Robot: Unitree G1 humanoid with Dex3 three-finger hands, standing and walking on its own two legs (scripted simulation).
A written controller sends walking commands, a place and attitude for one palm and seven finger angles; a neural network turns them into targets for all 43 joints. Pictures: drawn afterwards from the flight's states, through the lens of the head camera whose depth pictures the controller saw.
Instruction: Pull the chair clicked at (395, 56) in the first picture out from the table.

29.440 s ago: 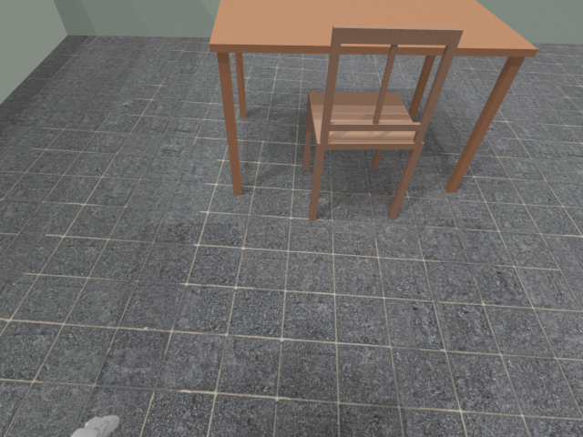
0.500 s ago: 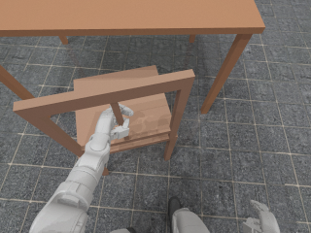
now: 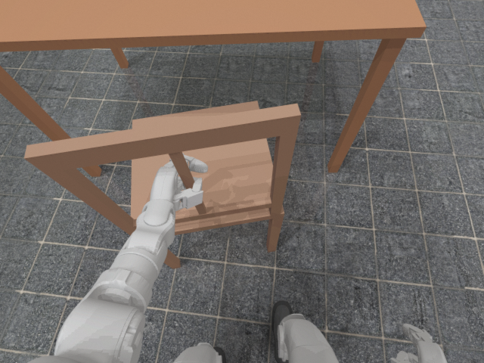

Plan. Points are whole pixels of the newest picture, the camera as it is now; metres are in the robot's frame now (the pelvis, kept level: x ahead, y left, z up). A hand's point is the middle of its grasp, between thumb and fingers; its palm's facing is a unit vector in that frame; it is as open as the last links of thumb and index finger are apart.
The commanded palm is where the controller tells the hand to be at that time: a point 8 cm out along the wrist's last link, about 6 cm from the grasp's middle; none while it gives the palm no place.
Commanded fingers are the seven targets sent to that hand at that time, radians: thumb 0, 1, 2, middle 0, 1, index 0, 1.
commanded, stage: step backward, pulling the chair out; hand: left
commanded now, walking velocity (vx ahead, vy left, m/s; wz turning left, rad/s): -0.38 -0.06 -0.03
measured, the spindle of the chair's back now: (190, 186) +0.43 +0.10 -0.08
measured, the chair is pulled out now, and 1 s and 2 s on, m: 0.22 0.27 0.30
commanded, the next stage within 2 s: none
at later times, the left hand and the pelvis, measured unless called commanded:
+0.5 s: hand (195, 209) +0.37 +0.08 -0.05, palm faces -0.10 -0.98 -0.19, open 5.0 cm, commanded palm +0.35 +0.13 -0.05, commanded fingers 0.00 0.90 0.90 -0.50 -1.45 -0.50 -1.45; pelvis -0.02 +0.00 +0.00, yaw -1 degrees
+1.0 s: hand (194, 220) +0.34 +0.08 -0.05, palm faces -0.08 -0.98 -0.18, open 5.0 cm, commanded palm +0.32 +0.13 -0.05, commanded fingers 0.00 0.90 0.90 -0.50 -1.45 -0.50 -1.45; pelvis -0.05 -0.01 +0.00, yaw +1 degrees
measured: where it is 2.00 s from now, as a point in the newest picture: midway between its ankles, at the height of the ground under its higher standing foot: outside the picture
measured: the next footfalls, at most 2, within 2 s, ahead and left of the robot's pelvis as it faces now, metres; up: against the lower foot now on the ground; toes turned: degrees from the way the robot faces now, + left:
left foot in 0.94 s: -0.06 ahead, +0.14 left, +0.00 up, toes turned +2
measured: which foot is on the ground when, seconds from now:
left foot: down 0.00-0.70, up 0.72-0.92, down 0.94-1.00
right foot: down 0.00-1.00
